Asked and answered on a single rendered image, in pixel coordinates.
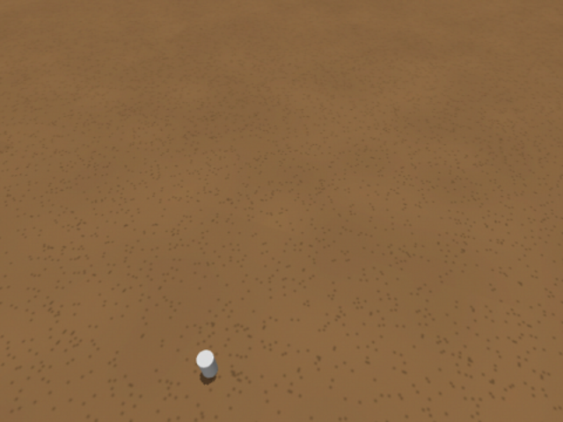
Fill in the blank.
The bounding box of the can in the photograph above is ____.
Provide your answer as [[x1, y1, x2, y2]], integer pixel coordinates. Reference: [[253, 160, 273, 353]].
[[196, 350, 218, 378]]

